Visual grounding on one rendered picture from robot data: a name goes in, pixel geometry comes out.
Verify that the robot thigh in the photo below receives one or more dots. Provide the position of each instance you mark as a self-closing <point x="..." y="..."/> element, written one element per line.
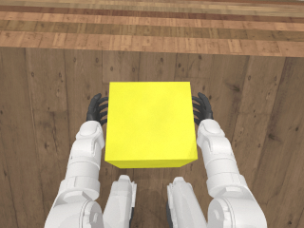
<point x="121" y="199"/>
<point x="182" y="200"/>

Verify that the left robot upper arm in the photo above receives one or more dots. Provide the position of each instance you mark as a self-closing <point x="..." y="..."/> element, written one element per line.
<point x="79" y="214"/>

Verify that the left robot thigh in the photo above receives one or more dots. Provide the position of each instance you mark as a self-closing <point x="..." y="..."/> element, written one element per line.
<point x="121" y="199"/>

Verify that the carton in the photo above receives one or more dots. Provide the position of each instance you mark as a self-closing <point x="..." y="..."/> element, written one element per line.
<point x="150" y="125"/>

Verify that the right robot thigh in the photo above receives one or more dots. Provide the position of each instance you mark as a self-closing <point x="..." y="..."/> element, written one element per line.
<point x="182" y="200"/>

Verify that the right robot hand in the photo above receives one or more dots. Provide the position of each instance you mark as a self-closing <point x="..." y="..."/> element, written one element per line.
<point x="204" y="108"/>

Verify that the left robot hand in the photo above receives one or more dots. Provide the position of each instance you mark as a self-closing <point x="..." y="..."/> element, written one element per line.
<point x="93" y="113"/>

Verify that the right robot upper arm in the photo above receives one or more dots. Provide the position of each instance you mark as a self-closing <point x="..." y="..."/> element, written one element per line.
<point x="230" y="212"/>

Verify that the robot right forearm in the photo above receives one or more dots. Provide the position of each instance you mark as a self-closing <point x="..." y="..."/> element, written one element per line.
<point x="220" y="163"/>

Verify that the robot left forearm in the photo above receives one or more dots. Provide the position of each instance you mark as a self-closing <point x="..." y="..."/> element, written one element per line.
<point x="83" y="167"/>

